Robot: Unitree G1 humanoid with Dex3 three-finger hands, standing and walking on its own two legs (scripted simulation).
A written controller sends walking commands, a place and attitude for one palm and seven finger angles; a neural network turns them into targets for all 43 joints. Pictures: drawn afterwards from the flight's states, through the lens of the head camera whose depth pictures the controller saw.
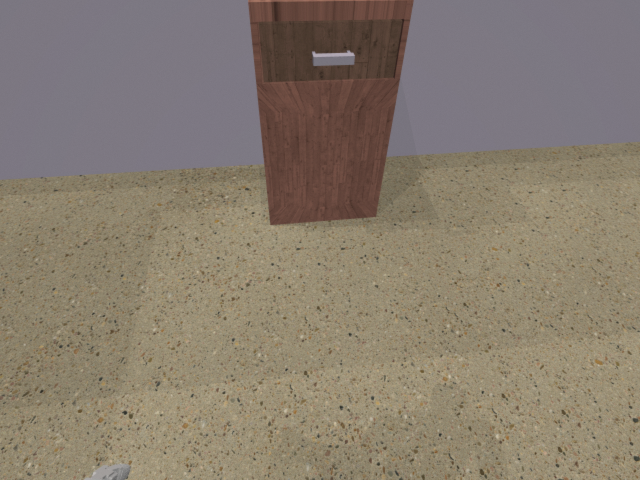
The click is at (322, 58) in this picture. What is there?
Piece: drawer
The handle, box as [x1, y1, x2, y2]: [312, 50, 354, 65]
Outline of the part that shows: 354,55 349,50 346,53 316,54 314,51 312,51 312,62 313,65 353,64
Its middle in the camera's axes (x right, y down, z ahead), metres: +0.03 -0.58 +1.23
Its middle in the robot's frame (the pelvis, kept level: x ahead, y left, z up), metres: +1.31 +0.02 -0.01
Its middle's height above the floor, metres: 0.76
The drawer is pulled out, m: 0.00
